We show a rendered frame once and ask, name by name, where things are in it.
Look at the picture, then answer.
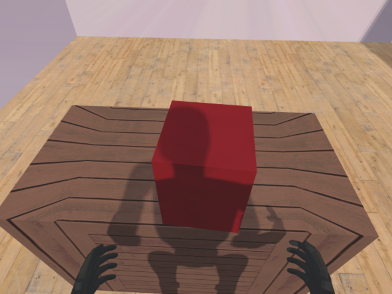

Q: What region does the robot right hand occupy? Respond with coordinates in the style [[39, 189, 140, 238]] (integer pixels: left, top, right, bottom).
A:
[[287, 240, 335, 294]]

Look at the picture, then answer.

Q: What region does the carton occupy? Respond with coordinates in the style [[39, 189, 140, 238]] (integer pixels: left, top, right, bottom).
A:
[[151, 100, 257, 233]]

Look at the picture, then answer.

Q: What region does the robot left hand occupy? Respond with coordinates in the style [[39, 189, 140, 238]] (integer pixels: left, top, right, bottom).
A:
[[71, 244, 118, 294]]

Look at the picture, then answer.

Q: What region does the pedestal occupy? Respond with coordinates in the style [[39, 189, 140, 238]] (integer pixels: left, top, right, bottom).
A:
[[0, 105, 379, 294]]

